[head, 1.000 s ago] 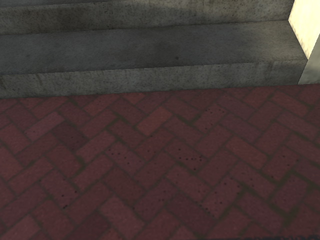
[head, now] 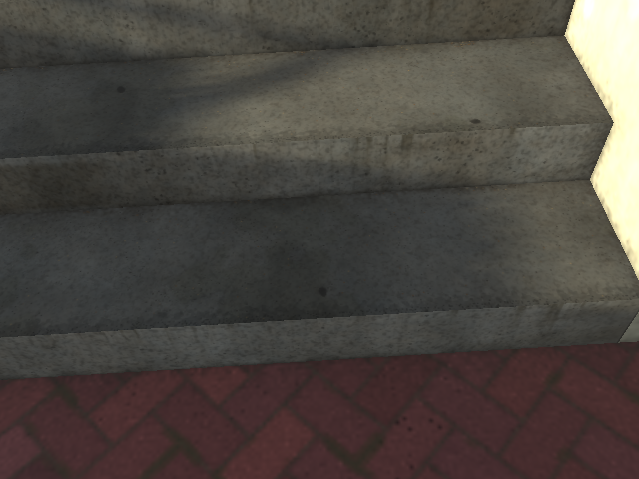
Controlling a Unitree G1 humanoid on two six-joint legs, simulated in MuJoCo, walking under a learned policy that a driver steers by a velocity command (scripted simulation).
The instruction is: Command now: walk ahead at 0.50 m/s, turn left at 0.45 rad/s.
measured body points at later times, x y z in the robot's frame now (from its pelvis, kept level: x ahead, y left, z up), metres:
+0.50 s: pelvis +0.25 +0.09 -0.01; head +0.29 +0.11 +0.44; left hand +0.30 +0.39 -0.12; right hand +0.46 -0.15 -0.10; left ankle +0.28 +0.16 -0.74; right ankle +0.23 -0.09 -0.65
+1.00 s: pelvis +0.51 +0.13 +0.00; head +0.53 +0.13 +0.45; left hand +0.42 +0.41 -0.10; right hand +0.79 +0.01 -0.10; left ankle +0.42 +0.24 -0.63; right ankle +0.57 +0.05 -0.74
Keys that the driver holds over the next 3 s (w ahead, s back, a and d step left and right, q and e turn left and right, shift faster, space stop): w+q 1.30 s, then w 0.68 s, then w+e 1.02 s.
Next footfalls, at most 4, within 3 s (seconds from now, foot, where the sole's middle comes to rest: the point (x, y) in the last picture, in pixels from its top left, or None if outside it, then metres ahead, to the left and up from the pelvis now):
0.34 left None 0.32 0.17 -0.78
0.82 right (319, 425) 0.61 0.07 -0.78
1.32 left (152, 421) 0.62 0.44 -0.78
1.78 right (137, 269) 0.90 0.48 -0.60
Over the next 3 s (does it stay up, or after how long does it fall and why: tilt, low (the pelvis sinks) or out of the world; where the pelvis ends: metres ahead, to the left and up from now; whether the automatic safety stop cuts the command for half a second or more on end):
stays up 1.18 0.82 0.34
